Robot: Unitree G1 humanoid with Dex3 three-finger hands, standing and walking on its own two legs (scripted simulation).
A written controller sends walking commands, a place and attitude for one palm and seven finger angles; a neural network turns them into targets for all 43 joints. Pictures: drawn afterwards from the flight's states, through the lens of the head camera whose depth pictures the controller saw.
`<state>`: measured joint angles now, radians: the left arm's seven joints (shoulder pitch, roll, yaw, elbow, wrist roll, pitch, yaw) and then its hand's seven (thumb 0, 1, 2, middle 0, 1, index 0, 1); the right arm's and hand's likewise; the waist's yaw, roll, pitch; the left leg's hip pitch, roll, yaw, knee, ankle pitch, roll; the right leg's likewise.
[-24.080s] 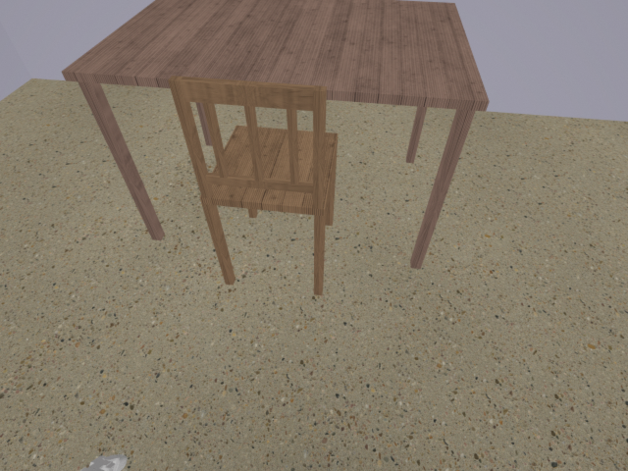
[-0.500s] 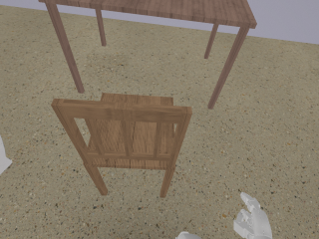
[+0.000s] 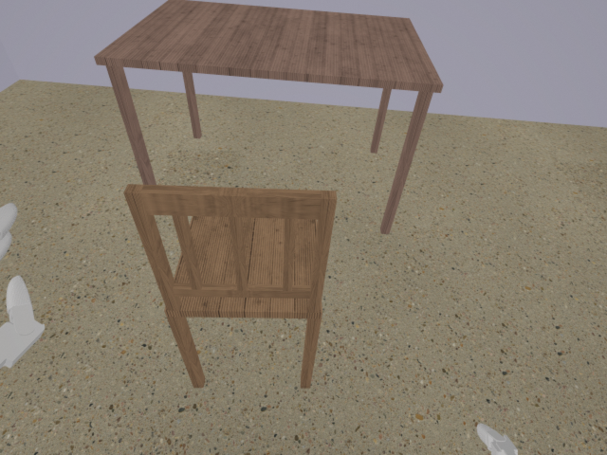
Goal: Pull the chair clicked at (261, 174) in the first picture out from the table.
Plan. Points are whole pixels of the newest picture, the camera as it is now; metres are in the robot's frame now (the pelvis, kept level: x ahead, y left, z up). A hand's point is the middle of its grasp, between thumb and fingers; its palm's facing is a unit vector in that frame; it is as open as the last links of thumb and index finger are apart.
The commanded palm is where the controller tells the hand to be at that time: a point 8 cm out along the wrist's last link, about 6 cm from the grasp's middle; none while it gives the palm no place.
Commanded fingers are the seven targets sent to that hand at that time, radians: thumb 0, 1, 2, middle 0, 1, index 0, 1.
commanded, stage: stop stepping back and stand still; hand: left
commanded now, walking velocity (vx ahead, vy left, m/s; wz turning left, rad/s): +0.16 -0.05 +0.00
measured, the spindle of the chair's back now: (239, 254) +0.53 +0.14 -0.11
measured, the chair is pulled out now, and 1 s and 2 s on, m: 0.60 0.60 0.60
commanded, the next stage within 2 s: let the arm hang, fingers relaxed in 0.30 s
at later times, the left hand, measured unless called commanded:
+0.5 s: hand (98, 357) +0.23 +0.26 +0.05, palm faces +0.29 -0.86 -0.43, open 7.4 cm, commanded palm none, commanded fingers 0.00 0.90 0.90 -0.20 -0.30 -0.20 -0.30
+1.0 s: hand out of the picture -0.02 +0.19 -0.17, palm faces +0.04 -0.96 -0.26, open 7.3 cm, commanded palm none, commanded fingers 0.00 0.90 0.90 -0.20 -0.30 -0.20 -0.30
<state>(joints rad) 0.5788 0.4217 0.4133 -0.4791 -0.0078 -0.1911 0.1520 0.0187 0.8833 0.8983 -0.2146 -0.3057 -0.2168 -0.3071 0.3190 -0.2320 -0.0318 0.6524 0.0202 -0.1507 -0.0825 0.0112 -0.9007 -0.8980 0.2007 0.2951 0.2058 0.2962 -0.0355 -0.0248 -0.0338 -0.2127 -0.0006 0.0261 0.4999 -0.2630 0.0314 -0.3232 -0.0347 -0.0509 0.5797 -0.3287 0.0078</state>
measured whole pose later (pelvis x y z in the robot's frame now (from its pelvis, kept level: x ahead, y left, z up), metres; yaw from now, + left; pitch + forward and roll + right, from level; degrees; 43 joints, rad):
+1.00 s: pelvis +0.00 -0.01 +0.00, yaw +2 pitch -1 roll +0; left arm 0.33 0.21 0.00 1.03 0.01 0.03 0.03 -0.01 0.93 0.90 -0.20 -0.30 -0.20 -0.30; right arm 0.40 -0.15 0.00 1.05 -0.01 0.01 -0.02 0.00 -0.91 -0.90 0.20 0.29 0.20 0.30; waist -0.01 0.02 0.06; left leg -0.21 0.00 -0.01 0.47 -0.23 0.00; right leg -0.24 -0.01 -0.04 0.44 -0.19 -0.01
